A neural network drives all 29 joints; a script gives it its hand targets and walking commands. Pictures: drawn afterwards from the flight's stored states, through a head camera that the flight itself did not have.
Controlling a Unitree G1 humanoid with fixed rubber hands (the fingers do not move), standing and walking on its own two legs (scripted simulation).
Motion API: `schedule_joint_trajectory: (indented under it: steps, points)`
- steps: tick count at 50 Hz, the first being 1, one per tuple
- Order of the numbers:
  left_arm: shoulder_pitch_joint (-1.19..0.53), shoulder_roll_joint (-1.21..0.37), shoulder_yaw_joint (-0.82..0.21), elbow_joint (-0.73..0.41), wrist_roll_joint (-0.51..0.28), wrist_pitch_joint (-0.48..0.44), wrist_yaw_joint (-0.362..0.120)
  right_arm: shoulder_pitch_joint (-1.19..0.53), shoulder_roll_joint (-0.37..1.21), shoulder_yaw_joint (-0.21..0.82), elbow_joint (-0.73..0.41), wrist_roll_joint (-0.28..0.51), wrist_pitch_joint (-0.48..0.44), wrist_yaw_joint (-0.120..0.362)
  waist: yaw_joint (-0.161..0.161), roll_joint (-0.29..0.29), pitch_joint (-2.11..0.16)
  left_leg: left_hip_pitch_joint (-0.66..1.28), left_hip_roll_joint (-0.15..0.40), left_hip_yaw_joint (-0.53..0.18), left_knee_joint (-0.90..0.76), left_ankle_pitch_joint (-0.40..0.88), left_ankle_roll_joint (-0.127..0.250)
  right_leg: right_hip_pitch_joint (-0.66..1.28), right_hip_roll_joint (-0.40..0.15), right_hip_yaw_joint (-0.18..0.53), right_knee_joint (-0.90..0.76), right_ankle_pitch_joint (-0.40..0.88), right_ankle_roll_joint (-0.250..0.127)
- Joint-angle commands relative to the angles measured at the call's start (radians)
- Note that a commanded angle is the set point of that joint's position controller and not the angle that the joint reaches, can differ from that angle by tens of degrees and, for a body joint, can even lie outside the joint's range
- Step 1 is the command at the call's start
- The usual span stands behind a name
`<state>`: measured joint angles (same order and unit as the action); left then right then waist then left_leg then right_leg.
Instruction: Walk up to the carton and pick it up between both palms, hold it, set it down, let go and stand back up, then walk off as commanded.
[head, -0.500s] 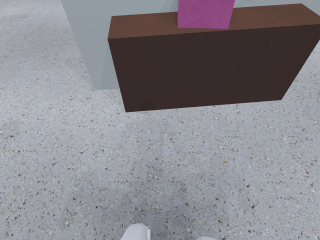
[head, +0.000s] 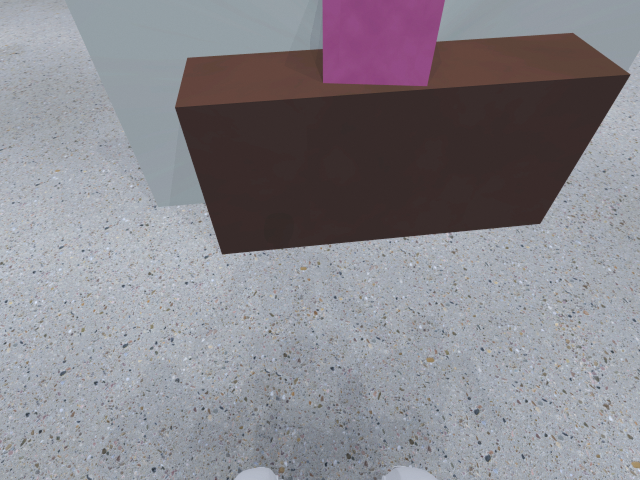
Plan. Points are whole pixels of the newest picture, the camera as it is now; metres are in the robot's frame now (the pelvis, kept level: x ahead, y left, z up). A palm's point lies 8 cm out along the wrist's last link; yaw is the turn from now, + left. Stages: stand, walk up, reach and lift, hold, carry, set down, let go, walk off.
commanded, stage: walk up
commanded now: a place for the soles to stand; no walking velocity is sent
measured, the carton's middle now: (379, 20) +1.26 -0.15 +0.06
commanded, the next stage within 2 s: none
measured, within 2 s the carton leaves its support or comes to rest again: neither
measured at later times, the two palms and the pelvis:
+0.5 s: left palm (123, 473) +0.16 +0.28 -0.09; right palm (611, 457) +0.18 -0.35 -0.09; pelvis +0.10 -0.04 +0.01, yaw +0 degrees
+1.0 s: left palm (173, 404) +0.25 +0.24 -0.09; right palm (599, 376) +0.28 -0.38 -0.09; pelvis +0.20 -0.07 +0.01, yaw +2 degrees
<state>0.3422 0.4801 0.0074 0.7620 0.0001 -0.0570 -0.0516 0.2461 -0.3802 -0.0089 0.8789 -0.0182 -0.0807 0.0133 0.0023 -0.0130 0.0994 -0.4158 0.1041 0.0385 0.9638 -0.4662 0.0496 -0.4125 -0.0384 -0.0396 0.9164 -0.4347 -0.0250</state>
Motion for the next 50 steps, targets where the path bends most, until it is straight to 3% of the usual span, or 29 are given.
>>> schedule_joint_trajectory:
  steps: [1,2,3,5,8,10,11,12,13,14,16,18,24,26,27,28,29,30,31,33,37,39,40,41,42,43,45,47,50]
  points:
    - [0.188,0.373,0.184,0.010,0.017,-0.051,0.034,-0.238,-0.286,-0.095,-0.157,0.009,-0.011,-0.028,0.150,-0.104,-0.005,-0.603,-0.092,-0.146,0.338,-0.052,-0.002,0.302,-0.394,0.916,-0.746,-0.419,-0.176]
    - [0.137,0.347,0.172,-0.002,0.015,-0.051,0.040,-0.188,-0.305,-0.098,-0.118,0.016,-0.020,-0.025,0.097,-0.027,-0.010,-0.587,-0.062,-0.115,0.341,-0.002,-0.011,0.341,-0.388,0.817,-0.656,-0.251,-0.188]
    - [0.112,0.315,0.166,0.001,0.017,-0.047,0.045,-0.123,-0.301,-0.098,-0.091,0.020,-0.027,-0.021,0.067,-0.020,-0.045,-0.552,-0.039,-0.079,0.306,0.013,-0.016,0.380,-0.365,0.683,-0.557,-0.037,-0.199]
    - [0.110,0.269,0.153,-0.011,0.016,-0.044,0.048,-0.051,-0.277,-0.097,-0.069,0.021,-0.040,-0.019,0.059,-0.104,-0.148,-0.482,-0.021,-0.080,0.192,-0.032,-0.006,0.434,-0.332,0.495,-0.413,0.262,-0.245]
    - [0.089,0.260,0.147,-0.040,0.028,-0.038,0.041,-0.085,-0.249,-0.088,-0.103,0.024,-0.057,-0.012,0.080,-0.165,-0.162,-0.371,-0.036,-0.023,-0.017,-0.053,-0.006,0.363,-0.340,0.390,-0.367,0.407,-0.292]
    - [-0.007,0.250,0.136,-0.064,0.021,-0.028,0.033,0.045,-0.239,-0.095,-0.059,0.024,-0.066,-0.011,0.001,-0.150,-0.210,-0.086,-0.081,0.051,-0.252,0.115,0.000,0.203,-0.279,0.246,-0.262,0.363,-0.241]
    - [-0.058,0.207,0.116,-0.075,0.015,-0.023,0.029,0.170,-0.255,-0.107,-0.013,0.018,-0.069,-0.017,-0.067,-0.079,-0.275,0.197,-0.128,0.050,-0.337,0.176,0.011,0.045,-0.212,0.148,-0.115,0.351,-0.177]
    - [-0.057,0.138,0.096,-0.077,0.008,-0.022,0.023,0.304,-0.338,-0.138,0.017,0.015,-0.077,-0.032,-0.143,0.157,-0.349,0.472,-0.014,-0.224,-0.437,0.006,0.052,-0.189,-0.094,0.024,0.208,0.308,-0.092]
    - [-0.066,0.102,0.087,-0.092,0.010,-0.020,0.018,0.335,-0.451,-0.165,-0.003,0.011,-0.079,-0.040,-0.158,0.339,-0.320,0.583,0.239,-0.852,-0.632,-0.202,0.163,-0.502,0.057,0.011,0.369,-0.098,-0.021]
    - [-0.160,0.208,0.104,-0.107,0.026,-0.008,0.028,0.278,-0.457,-0.174,-0.014,0.032,-0.065,-0.040,-0.168,0.169,-0.230,0.486,0.320,-0.949,-0.702,-0.355,0.228,-0.534,0.006,0.099,0.413,-0.172,-0.009]
    - [-0.170,0.214,0.107,-0.087,0.030,-0.005,0.030,0.137,-0.424,-0.158,-0.035,0.016,-0.052,-0.044,-0.090,0.067,0.019,0.254,0.317,-0.798,-0.690,-0.349,0.266,-0.535,-0.071,0.119,0.384,-0.146,-0.001]
    - [-0.091,0.214,0.119,-0.045,0.028,-0.007,0.015,0.062,-0.398,-0.140,-0.041,0.005,-0.050,-0.037,-0.037,0.099,0.064,0.059,0.258,-0.615,-0.676,-0.352,0.226,-0.363,-0.098,0.116,0.270,-0.112,-0.012]
    - [-0.002,0.192,0.137,-0.023,0.021,-0.017,0.002,0.016,-0.421,-0.144,-0.075,-0.002,-0.030,-0.010,-0.027,0.239,0.001,0.006,0.209,-0.419,-0.566,-0.287,0.220,-0.123,-0.046,0.010,-0.018,-0.123,-0.007]
    - [0.188,0.194,0.154,0.043,0.024,-0.038,0.018,-0.075,-0.356,-0.123,-0.098,-0.002,-0.011,-0.005,0.100,0.127,-0.099,-0.175,0.105,-0.222,-0.260,-0.155,0.139,0.249,0.017,-0.021,-0.260,-0.023,-0.019]
    - [0.320,0.256,0.177,0.076,0.040,-0.051,0.030,-0.091,-0.248,-0.094,-0.118,0.007,-0.004,-0.006,0.168,-0.145,-0.171,-0.328,-0.011,-0.062,0.127,-0.126,0.059,0.428,-0.075,0.218,-0.426,-0.215,-0.029]
    - [0.285,0.364,0.186,0.052,0.031,-0.060,0.038,-0.161,-0.204,-0.084,-0.167,0.021,-0.009,-0.013,0.177,-0.355,-0.103,-0.608,-0.161,0.002,0.305,-0.133,-0.006,0.409,-0.312,0.787,-0.699,-0.406,-0.103]
    - [0.195,0.369,0.181,0.026,0.014,-0.058,0.043,-0.222,-0.286,-0.093,-0.148,0.006,-0.008,-0.026,0.156,-0.098,-0.030,-0.615,-0.095,-0.132,0.348,-0.058,-0.005,0.329,-0.401,0.921,-0.725,-0.362,-0.171]
    - [0.149,0.346,0.170,0.013,0.010,-0.057,0.050,-0.183,-0.303,-0.096,-0.113,0.013,-0.016,-0.024,0.105,-0.019,-0.030,-0.594,-0.068,-0.116,0.354,-0.007,-0.011,0.349,-0.393,0.832,-0.645,-0.212,-0.184]
    - [0.124,0.314,0.163,0.016,0.012,-0.053,0.054,-0.122,-0.297,-0.096,-0.086,0.020,-0.023,-0.020,0.074,-0.016,-0.050,-0.564,-0.045,-0.095,0.316,0.014,-0.015,0.387,-0.367,0.690,-0.551,-0.009,-0.196]
    - [0.110,0.268,0.152,0.002,0.010,-0.047,0.057,-0.040,-0.273,-0.095,-0.060,0.021,-0.035,-0.018,0.059,-0.110,-0.155,-0.496,-0.020,-0.083,0.201,-0.022,-0.007,0.449,-0.334,0.495,-0.411,0.278,-0.245]
    - [0.071,0.263,0.144,-0.031,0.024,-0.040,0.047,-0.071,-0.239,-0.086,-0.090,0.023,-0.054,-0.008,0.073,-0.170,-0.182,-0.325,-0.039,-0.001,-0.060,-0.021,-0.008,0.342,-0.337,0.365,-0.362,0.398,-0.293]
    - [-0.038,0.234,0.125,-0.053,0.015,-0.028,0.038,0.086,-0.241,-0.099,-0.036,0.020,-0.064,-0.009,-0.029,-0.126,-0.241,0.032,-0.098,0.075,-0.286,0.160,0.005,0.130,-0.259,0.204,-0.222,0.323,-0.215]
    - [-0.055,0.178,0.103,-0.055,0.009,-0.025,0.033,0.224,-0.280,-0.117,0.010,0.018,-0.069,-0.020,-0.098,0.008,-0.324,0.333,-0.123,0.006,-0.350,0.143,0.023,-0.038,-0.182,0.104,-0.002,0.309,-0.143]
    - [-0.064,0.108,0.085,-0.069,0.001,-0.026,0.024,0.328,-0.397,-0.154,0.014,0.006,-0.078,-0.034,-0.163,0.267,-0.339,0.539,0.118,-0.522,-0.487,-0.118,0.123,-0.351,-0.020,-0.015,0.318,0.209,-0.043]
    - [-0.113,0.152,0.094,-0.089,0.011,-0.021,0.030,0.324,-0.447,-0.168,-0.005,0.022,-0.069,-0.037,-0.174,0.282,-0.305,0.566,0.276,-0.910,-0.658,-0.231,0.223,-0.536,0.043,0.030,0.389,-0.155,-0.015]
    - [-0.172,0.212,0.101,-0.094,0.021,-0.011,0.037,0.253,-0.444,-0.170,-0.016,0.032,-0.056,-0.037,-0.153,0.132,-0.168,0.429,0.324,-0.921,-0.701,-0.358,0.257,-0.539,-0.010,0.095,0.415,-0.188,-0.004]
    - [-0.160,0.207,0.105,-0.061,0.025,-0.010,0.034,0.117,-0.415,-0.154,-0.036,0.011,-0.046,-0.042,-0.078,0.067,0.036,0.206,0.303,-0.746,-0.682,-0.339,0.266,-0.509,-0.084,0.114,0.349,-0.150,0.000]
    - [-0.079,0.213,0.120,-0.024,0.022,-0.010,0.018,0.058,-0.399,-0.139,-0.042,0.005,-0.043,-0.030,-0.034,0.115,0.061,0.018,0.245,-0.587,-0.675,-0.373,0.223,-0.321,-0.090,0.095,0.253,-0.108,-0.010]
    - [-0.041,0.202,0.131,-0.020,0.017,-0.009,0.009,0.033,-0.412,-0.142,-0.057,0.001,-0.037,-0.014,-0.036,0.205,0.057,-0.031,0.220,-0.483,-0.656,-0.404,0.227,-0.217,-0.056,0.033,0.142,-0.120,0.002]
